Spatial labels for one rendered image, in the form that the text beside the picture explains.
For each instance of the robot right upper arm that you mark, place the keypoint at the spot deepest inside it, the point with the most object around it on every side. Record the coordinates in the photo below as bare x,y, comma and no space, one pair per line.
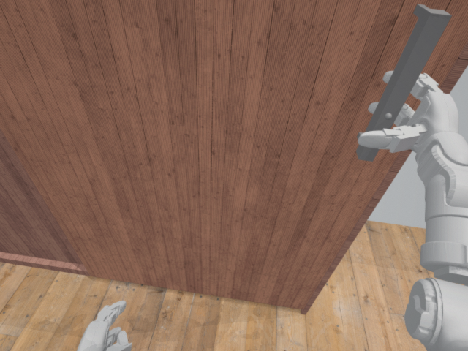
437,315

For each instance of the wardrobe door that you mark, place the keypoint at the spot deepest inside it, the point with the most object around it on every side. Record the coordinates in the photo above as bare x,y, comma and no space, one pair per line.
27,226
207,146

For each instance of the left robot hand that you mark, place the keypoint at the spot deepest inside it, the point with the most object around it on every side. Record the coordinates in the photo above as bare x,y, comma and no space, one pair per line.
97,336

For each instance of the right robot hand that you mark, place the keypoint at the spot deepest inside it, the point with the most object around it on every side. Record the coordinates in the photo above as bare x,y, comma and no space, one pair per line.
436,113

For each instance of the handle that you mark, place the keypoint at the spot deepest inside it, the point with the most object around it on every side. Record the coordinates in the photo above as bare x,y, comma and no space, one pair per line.
422,41

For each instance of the right robot forearm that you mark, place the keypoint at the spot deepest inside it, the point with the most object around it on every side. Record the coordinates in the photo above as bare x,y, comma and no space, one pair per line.
443,168

